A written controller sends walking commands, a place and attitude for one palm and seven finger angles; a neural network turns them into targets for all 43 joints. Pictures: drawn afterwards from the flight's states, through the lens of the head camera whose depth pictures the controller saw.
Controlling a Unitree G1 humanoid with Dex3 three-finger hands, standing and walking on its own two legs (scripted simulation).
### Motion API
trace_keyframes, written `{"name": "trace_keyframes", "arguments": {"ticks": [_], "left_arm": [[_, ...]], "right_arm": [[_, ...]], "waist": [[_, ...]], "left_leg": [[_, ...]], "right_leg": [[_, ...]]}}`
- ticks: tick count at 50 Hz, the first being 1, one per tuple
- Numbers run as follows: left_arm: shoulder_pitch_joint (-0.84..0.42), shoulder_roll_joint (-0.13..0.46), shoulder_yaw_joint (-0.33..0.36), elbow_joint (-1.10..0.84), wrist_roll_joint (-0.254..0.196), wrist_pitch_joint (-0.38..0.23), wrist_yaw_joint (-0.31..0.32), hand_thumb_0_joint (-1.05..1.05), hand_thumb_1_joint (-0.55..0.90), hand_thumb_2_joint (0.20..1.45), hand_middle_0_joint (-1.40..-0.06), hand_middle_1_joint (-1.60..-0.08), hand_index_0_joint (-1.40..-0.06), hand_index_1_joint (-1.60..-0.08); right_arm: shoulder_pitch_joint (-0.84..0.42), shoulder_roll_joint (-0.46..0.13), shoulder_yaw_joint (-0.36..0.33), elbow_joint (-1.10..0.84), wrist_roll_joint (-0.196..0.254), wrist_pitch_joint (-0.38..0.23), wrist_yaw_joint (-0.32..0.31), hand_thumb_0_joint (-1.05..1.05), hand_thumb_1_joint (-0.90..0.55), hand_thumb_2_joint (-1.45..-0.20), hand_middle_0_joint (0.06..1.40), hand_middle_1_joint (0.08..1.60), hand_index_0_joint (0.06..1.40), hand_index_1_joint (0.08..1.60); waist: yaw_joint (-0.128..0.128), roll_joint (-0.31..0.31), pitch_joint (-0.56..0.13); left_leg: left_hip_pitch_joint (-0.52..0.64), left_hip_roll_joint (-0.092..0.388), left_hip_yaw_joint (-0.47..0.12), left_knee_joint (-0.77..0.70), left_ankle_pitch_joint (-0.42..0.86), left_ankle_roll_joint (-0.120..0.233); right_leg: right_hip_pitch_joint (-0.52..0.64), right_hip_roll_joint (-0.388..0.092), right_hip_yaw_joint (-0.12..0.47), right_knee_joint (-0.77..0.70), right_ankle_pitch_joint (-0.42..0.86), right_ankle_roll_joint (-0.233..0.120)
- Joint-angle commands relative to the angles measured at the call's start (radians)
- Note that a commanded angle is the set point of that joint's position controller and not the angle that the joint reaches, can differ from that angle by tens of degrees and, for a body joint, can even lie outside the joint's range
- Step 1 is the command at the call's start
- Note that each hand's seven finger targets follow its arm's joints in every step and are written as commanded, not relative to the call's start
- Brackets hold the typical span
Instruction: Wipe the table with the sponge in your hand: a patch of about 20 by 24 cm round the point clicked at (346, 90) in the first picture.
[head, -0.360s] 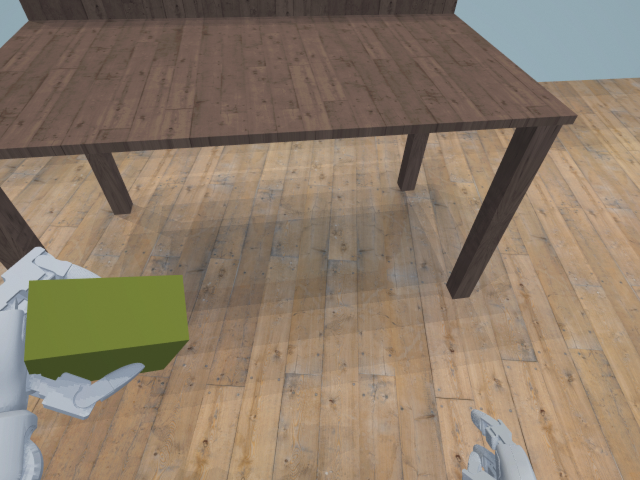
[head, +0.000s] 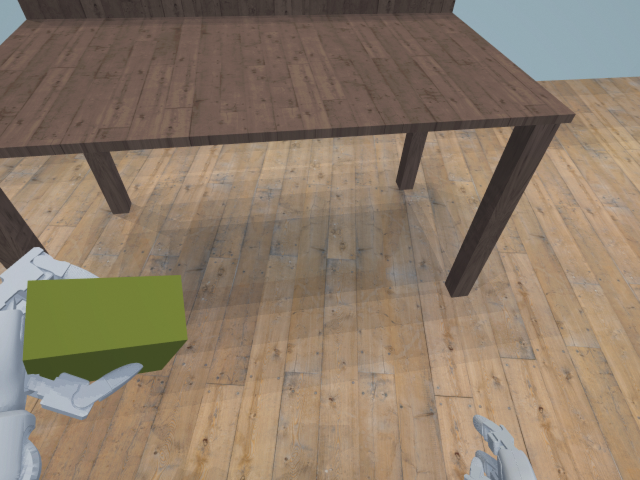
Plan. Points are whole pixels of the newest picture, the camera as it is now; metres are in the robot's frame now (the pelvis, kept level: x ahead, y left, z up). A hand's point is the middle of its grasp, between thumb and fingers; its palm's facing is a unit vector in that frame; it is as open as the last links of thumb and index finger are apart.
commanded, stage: look at it before walking up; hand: left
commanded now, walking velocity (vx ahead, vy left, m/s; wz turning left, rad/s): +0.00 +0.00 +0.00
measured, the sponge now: (128, 330) +0.22 +0.21 +0.14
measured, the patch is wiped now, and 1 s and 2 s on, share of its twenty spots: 0.00 0.00 0.00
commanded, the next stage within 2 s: walk to a spot facing it in 0.04 s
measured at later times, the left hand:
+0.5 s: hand (155, 295) +0.25 +0.19 +0.16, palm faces +0.35 -0.84 -0.41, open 10.5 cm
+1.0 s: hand (266, 201) +0.38 +0.10 +0.17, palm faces +0.20 -0.85 -0.49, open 10.5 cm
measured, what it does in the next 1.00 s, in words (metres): walks ahead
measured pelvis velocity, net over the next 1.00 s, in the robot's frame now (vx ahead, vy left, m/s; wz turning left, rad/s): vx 0.13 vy -0.09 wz -0.21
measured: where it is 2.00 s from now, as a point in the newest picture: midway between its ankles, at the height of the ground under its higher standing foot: (389, 460)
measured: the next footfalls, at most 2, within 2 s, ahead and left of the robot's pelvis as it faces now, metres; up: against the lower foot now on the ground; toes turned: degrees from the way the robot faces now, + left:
left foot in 1.08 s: +0.30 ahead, -0.01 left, +0.00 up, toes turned -2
right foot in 1.50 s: +0.28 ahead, -0.29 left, +0.00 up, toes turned -22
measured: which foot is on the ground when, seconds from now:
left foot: down 0.00-0.52, up 0.54-1.00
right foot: down 0.00-1.00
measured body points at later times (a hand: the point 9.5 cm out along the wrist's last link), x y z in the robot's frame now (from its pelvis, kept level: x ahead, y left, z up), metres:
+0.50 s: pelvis +0.02 -0.03 -0.01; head +0.00 -0.04 +0.44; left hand +0.23 +0.23 +0.18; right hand +0.15 -0.26 -0.10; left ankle +0.04 +0.12 -0.74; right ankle +0.01 -0.11 -0.73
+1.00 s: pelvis +0.13 -0.09 +0.00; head +0.15 -0.11 +0.45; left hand +0.37 +0.14 +0.20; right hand +0.19 -0.37 -0.10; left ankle +0.25 +0.02 -0.70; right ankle +0.02 -0.11 -0.74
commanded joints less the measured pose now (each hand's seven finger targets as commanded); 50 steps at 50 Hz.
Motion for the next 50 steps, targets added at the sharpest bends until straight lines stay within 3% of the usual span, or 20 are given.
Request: {"name": "trace_keyframes", "arguments": {"ticks": [1, 8, 11, 13, 15, 17, 20, 22, 24, 25, 26, 27, 28, 29, 31, 32, 34, 40, 46, 50], "left_arm": [[-0.088, 0.168, 0.107, -0.243, -0.014, -0.072, 0.027, 0.0, 0.1, 1.3, -1.2, -1.6, -1.2, -1.6], [-0.095, 0.165, 0.104, -0.226, -0.012, -0.072, 0.025, 0.0, 0.1, 1.3, -1.2, -1.6, -1.2, -1.6], [-0.115, 0.162, 0.102, -0.235, -0.011, -0.07, 0.027, 0.0, 0.1, 1.3, -1.2, -1.6, -1.2, -1.6], [-0.153, 0.148, 0.09, -0.25, -0.005, -0.068, 0.026, 0.0, 0.1, 1.3, -1.2, -1.6, -1.2, -1.6], [-0.173, 0.136, 0.084, -0.245, -0.001, -0.07, 0.027, 0.0, 0.1, 1.3, -1.2, -1.6, -1.2, -1.6], [-0.201, 0.154, 0.096, -0.247, 0.001, -0.076, 0.026, 0.0, 0.1, 1.3, -1.2, -1.6, -1.2, -1.6], [-0.165, 0.133, 0.07, -0.224, 0.002, -0.074, 0.01, 0.0, 0.1, 1.3, -1.2, -1.6, -1.2, -1.6], [-0.188, 0.131, 0.067, -0.239, 0.0, -0.075, 0.006, 0.0, 0.1, 1.3, -1.2, -1.6, -1.2, -1.6], [-0.175, 0.151, 0.079, -0.206, 0.002, -0.073, 0.003, 0.0, 0.1, 1.3, -1.2, -1.6, -1.2, -1.6], [-0.184, 0.159, 0.081, -0.207, 0.005, -0.071, 0.002, 0.0, 0.1, 1.3, -1.2, -1.6, -1.2, -1.6], [-0.186, 0.193, 0.104, -0.19, 0.006, -0.065, 0.006, 0.0, 0.1, 1.3, -1.2, -1.6, -1.2, -1.6], [-0.165, 0.218, 0.131, -0.167, -0.007, -0.058, 0.014, 0.0, 0.1, 1.3, -1.2, -1.6, -1.2, -1.6], [-0.215, 0.222, 0.13, -0.221, -0.015, -0.068, 0.02, 0.0, 0.1, 1.3, -1.2, -1.6, -1.2, -1.6], [-0.144, 0.236, 0.161, -0.196, -0.015, -0.082, 0.016, 0.0, 0.1, 1.3, -1.2, -1.6, -1.2, -1.6], [-0.031, 0.254, 0.194, -0.221, -0.017, -0.109, 0.011, 0.0, 0.1, 1.3, -1.2, -1.6, -1.2, -1.6], [-0.025, 0.254, 0.209, -0.236, -0.018, -0.117, 0.007, 0.0, 0.1, 1.3, -1.2, -1.6, -1.2, -1.6], [-0.016, 0.26, 0.222, -0.236, -0.021, -0.131, 0.012, 0.0, 0.1, 1.3, -1.2, -1.6, -1.2, -1.6], [0.02, 0.242, 0.221, -0.223, -0.026, -0.142, 0.027, 0.0, 0.1, 1.3, -1.2, -1.6, -1.2, -1.6], [0.032, 0.224, 0.206, -0.224, -0.029, -0.134, 0.028, 0.0, 0.1, 1.3, -1.2, -1.6, -1.2, -1.6], [-0.022, 0.233, 0.195, -0.273, -0.027, -0.132, 0.031, 0.0, 0.1, 1.3, -1.2, -1.6, -1.2, -1.6]], "right_arm": [[-0.097, -0.117, -0.04, -0.16, -0.001, -0.055, -0.013, 0.0, -0.9, -0.9, 0.2, 0.3, 0.2, 0.3], [-0.101, -0.114, -0.038, -0.157, -0.004, -0.055, -0.012, 0.0, -0.9, -0.9, 0.2, 0.3, 0.2, 0.3], [-0.098, -0.124, -0.049, -0.161, -0.01, -0.046, -0.013, 0.0, -0.9, -0.9, 0.2, 0.3, 0.2, 0.3], [-0.104, -0.13, -0.049, -0.167, -0.012, -0.043, -0.017, 0.0, -0.9, -0.9, 0.2, 0.3, 0.2, 0.3], [-0.099, -0.135, -0.048, -0.165, -0.012, -0.048, -0.021, 0.0, -0.9, -0.9, 0.2, 0.3, 0.2, 0.3], [-0.084, -0.124, -0.055, -0.158, -0.013, -0.059, -0.023, 0.0, -0.9, -0.9, 0.2, 0.3, 0.2, 0.3], [-0.075, -0.13, -0.061, -0.147, -0.019, -0.065, -0.005, 0.0, -0.9, -0.9, 0.2, 0.3, 0.2, 0.3], [-0.083, -0.127, -0.059, -0.151, -0.017, -0.071, 0.006, 0.0, -0.9, -0.9, 0.2, 0.3, 0.2, 0.3], [-0.089, -0.124, -0.054, -0.144, -0.02, -0.066, 0.016, 0.0, -0.9, -0.9, 0.2, 0.3, 0.2, 0.3], [-0.089, -0.116, -0.055, -0.145, -0.015, -0.063, 0.02, 0.0, -0.9, -0.9, 0.2, 0.3, 0.2, 0.3], [-0.094, -0.093, -0.056, -0.152, -0.006, -0.056, 0.024, 0.0, -0.9, -0.9, 0.2, 0.3, 0.2, 0.3], [-0.132, -0.097, -0.054, -0.168, -0.003, -0.06, 0.02, 0.0, -0.9, -0.9, 0.2, 0.3, 0.2, 0.3], [-0.144, -0.111, -0.06, -0.162, -0.004, -0.063, 0.021, 0.0, -0.9, -0.9, 0.2, 0.3, 0.2, 0.3], [-0.115, -0.112, -0.064, -0.152, -0.004, -0.062, 0.018, 0.0, -0.9, -0.9, 0.2, 0.3, 0.2, 0.3], [-0.112, -0.097, -0.046, -0.132, -0.009, -0.03, 0.015, 0.0, -0.9, -0.9, 0.2, 0.3, 0.2, 0.3], [-0.12, -0.088, -0.046, -0.126, -0.007, -0.013, 0.016, 0.0, -0.9, -0.9, 0.2, 0.3, 0.2, 0.3], [-0.11, -0.089, -0.045, -0.127, -0.008, 0.001, 0.016, 0.0, -0.9, -0.9, 0.2, 0.3, 0.2, 0.3], [-0.1, -0.099, -0.067, -0.143, -0.003, 0.003, 0.024, 0.0, -0.9, -0.9, 0.2, 0.3, 0.2, 0.3], [-0.092, -0.098, -0.078, -0.167, 0.011, -0.006, 0.025, 0.0, -0.9, -0.9, 0.2, 0.3, 0.2, 0.3], [-0.087, -0.092, -0.071, -0.175, 0.008, -0.022, 0.009, 0.0, -0.9, -0.9, 0.2, 0.3, 0.2, 0.3]], "waist": [[-0.002, 0.074, -0.099], [-0.004, 0.04, -0.078], [-0.01, 0.046, -0.073], [-0.012, 0.091, -0.036], [-0.013, 0.195, -0.014], [-0.018, 0.226, -0.033], [-0.013, 0.232, -0.044], [-0.009, 0.261, -0.032], [0.009, 0.21, -0.035], [0.02, 0.099, -0.045], [0.023, -0.182, -0.046], [0.029, -0.33, -0.034], [0.007, -0.238, -0.036], [-0.004, -0.132, -0.014], [-0.005, 0.009, -0.035], [-0.013, 0.014, -0.065], [-0.022, -0.018, -0.094], [-0.011, -0.032, -0.112], [0.013, -0.119, -0.092], [0.017, -0.107, -0.105]], "left_leg": [[-0.054, 0.065, -0.051, -0.145, -0.027, 0.025], [-0.049, 0.063, -0.035, -0.134, -0.098, 0.021], [-0.031, 0.086, -0.032, -0.118, -0.309, 0.039], [-0.044, 0.129, -0.085, -0.171, -0.449, 0.057], [-0.046, 0.22, -0.193, -0.259, -0.536, 0.096], [0.005, 0.316, -0.276, -0.279, -0.463, 0.15], [0.034, 0.334, -0.162, -0.237, -0.292, 0.156], [-0.001, 0.312, -0.06, -0.198, -0.25, 0.124], [-0.082, 0.286, 0.015, -0.072, -0.212, 0.087], [-0.152, 0.236, 0.078, 0.102, -0.231, 0.057], [-0.31, 0.113, 0.161, 0.407, -0.29, 0.01], [-0.485, 0.014, 0.117, 0.655, -0.4, -0.027], [-0.495, 0.056, -0.005, 0.733, -0.306, -0.03], [-0.479, 0.082, -0.028, 0.755, -0.228, -0.036], [-0.491, 0.086, -0.01, 0.799, -0.141, -0.046], [-0.497, 0.089, 0.0, 0.795, -0.117, -0.05], [-0.517, 0.086, 0.018, 0.795, -0.077, -0.044], [-0.499, 0.088, 0.075, 0.532, -0.011, -0.024], [-0.397, 0.051, 0.162, 0.264, -0.01, 0.007], [-0.143, -0.025, 0.24, 0.059, 0.032, 0.037]], "right_leg": [[0.107, -0.048, 0.054, -0.065, -0.022, -0.005], [0.065, -0.06, 0.079, -0.092, -0.086, -0.011], [-0.032, -0.061, 0.125, -0.072, -0.279, -0.039], [-0.102, -0.028, 0.104, -0.016, -0.367, -0.039], [-0.139, 0.027, 0.03, 0.145, -0.311, -0.024], [-0.173, 0.024, -0.037, 0.323, -0.281, -0.005], [-0.166, -0.004, -0.063, 0.35, -0.315, 0.004], [-0.091, 0.0, -0.113, 0.268, -0.304, 0.006], [0.06, 0.004, -0.127, 0.113, -0.247, -0.003], [0.145, -0.035, -0.053, 0.008, -0.204, -0.034], [0.21, -0.208, 0.292, -0.14, -0.256, -0.13], [0.236, -0.378, 0.627, -0.234, -0.133, -0.219], [0.219, -0.398, 0.614, -0.248, -0.137, -0.224], [0.194, -0.364, 0.579, -0.237, -0.1, -0.228], [0.22, -0.3, 0.415, -0.172, 0.184, -0.212], [0.249, -0.281, 0.322, -0.146, 0.28, -0.196], [0.284, -0.262, 0.223, -0.14, 0.383, -0.179], [0.356, -0.245, 0.147, -0.136, 0.541, -0.132], [0.403, -0.247, 0.1, -0.124, 0.684, -0.081], [0.32, -0.215, 0.047, -0.004, 0.775, -0.082]]}}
